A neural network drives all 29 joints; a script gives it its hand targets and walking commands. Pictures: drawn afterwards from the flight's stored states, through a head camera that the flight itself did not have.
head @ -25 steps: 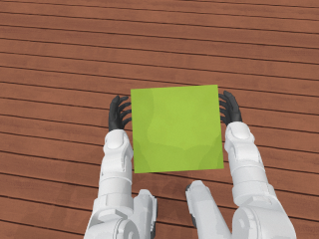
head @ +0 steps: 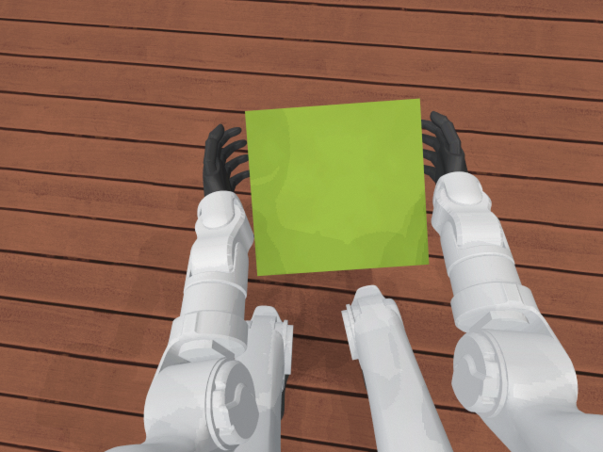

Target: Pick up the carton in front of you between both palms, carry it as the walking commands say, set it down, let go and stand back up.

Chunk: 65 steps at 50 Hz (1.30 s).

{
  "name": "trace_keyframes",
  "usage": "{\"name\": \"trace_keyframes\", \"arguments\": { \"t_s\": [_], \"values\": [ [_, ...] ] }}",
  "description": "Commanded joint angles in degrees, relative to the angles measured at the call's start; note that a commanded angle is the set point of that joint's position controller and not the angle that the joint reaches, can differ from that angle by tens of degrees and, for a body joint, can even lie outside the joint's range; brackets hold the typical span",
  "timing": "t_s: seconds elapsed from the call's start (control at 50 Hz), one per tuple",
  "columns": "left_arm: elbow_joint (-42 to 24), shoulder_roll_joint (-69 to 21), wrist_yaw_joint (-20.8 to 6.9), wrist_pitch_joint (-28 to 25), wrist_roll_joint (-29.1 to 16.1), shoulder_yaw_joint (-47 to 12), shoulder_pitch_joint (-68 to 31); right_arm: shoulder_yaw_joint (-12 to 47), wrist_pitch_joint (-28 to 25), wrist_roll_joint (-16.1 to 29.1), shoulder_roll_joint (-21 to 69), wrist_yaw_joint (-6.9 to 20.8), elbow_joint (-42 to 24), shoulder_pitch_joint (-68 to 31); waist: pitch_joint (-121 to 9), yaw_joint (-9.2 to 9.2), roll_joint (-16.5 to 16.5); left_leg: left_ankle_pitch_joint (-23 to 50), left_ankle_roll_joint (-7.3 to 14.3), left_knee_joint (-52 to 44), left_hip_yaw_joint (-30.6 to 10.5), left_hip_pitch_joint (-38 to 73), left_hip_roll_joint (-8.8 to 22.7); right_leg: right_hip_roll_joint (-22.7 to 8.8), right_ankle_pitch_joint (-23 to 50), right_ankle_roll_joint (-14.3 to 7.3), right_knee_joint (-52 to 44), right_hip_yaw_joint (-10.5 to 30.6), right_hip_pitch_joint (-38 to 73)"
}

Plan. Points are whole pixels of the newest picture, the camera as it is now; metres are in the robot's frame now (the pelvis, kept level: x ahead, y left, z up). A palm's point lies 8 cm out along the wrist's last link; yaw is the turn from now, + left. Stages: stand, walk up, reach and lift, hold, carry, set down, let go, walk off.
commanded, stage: set down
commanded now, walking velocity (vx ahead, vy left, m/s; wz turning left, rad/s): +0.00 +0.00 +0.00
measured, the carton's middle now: (330, 193) +0.45 -0.06 -0.19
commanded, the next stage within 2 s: none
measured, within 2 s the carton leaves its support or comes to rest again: rests again in 1.32 s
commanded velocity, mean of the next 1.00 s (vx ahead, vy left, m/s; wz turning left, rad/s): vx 0.00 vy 0.00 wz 0.00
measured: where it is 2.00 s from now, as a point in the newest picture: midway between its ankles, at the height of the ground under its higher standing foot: (323, 381)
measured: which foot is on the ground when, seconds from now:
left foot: down 0.00-1.00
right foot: down 0.00-1.00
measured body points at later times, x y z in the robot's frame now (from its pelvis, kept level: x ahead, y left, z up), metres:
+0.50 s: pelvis -0.02 +0.00 -0.11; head +0.30 -0.05 +0.20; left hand +0.49 +0.06 -0.25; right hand +0.46 -0.24 -0.26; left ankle +0.08 +0.13 -0.50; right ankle +0.10 -0.12 -0.50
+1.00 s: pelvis -0.02 +0.01 -0.15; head +0.31 -0.03 +0.15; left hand +0.50 +0.07 -0.30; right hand +0.47 -0.23 -0.31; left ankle +0.08 +0.13 -0.50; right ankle +0.10 -0.12 -0.50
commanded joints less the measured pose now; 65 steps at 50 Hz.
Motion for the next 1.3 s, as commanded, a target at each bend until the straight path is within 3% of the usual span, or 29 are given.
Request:
{"name": "trace_keyframes", "arguments": {
  "t_s": [0.0,0.32,0.52,0.58,0.66,0.82,1.0,1.28],
  "values": [
    [2.9,-48.5,-11.3,-0.2,-4.5,-30.4,-33.6,27.4,-2.8,6.3,48.8,12.3,-3.8,-33.5,-54.5,-3.11,-4.5,9.7,0.1,-5.6,6.2,15.5,-4.8,3.5,15.3,0.7,-6.2,-5.7,41.0],
    [7.9,-43.0,-10.0,-0.9,-6.0,-26.4,-45.6,24.6,-3.4,8.7,40.9,12.4,0.3,-45.2,-53.1,-4.78,-4.1,7.7,0.6,7.2,7.7,5.7,-5.4,2.5,13.8,0.6,5.5,-7.0,30.5],
    [9.8,-39.9,-9.8,-1.2,-8.6,-27.2,-52.6,24.2,-4.4,11.6,35.3,13.3,2.8,-52.5,-52.5,-6.28,-3.0,8.6,0.8,14.7,8.3,3.3,-5.2,1.2,15.1,0.2,13.0,-7.9,25.4],
    [8.3,-40.5,-9.9,-1.3,-10.1,-28.8,-54.6,25.5,-4.8,13.7,35.2,13.5,0.1,-55.9,-55.0,-7.14,-2.7,9.6,1.0,16.8,8.3,4.4,-5.1,0.9,16.2,0.2,14.8,-8.3,24.9],
    [6.3,-43.1,-10.3,-0.9,-10.5,-31.4,-55.1,26.2,-4.7,15.4,36.2,14.5,-1.3,-56.2,-54.8,-7.99,1.1,13.3,0.7,18.6,8.6,5.0,-5.3,1.1,20.5,-0.3,16.4,-8.0,24.3],
    [10.3,-42.0,-11.3,-1.1,-9.5,-29.6,-53.3,21.9,-4.7,12.9,34.6,15.8,6.3,-52.2,-44.8,-8.21,3.5,10.7,0.9,18.8,8.2,-0.8,-4.8,0.6,17.5,-1.3,17.9,-7.6,17.1],
    [14.9,-38.8,-12.1,-1.6,-8.2,-24.7,-54.1,18.9,-5.7,10.9,30.7,16.7,8.6,-54.9,-38.0,-7.84,2.5,10.4,1.6,18.8,6.7,-3.3,-4.7,0.0,15.1,-2.2,19.1,-7.4,10.7],
    [22.6,-31.1,-13.6,-2.1,-4.1,-17.2,-50.0,13.5,-6.1,6.8,25.3,16.5,17.6,-50.1,-27.4,-6.82,2.9,7.0,2.0,19.3,6.6,-9.0,-4.4,-0.2,11.8,-3.2,19.4,-5.2,6.3]
  ]
}}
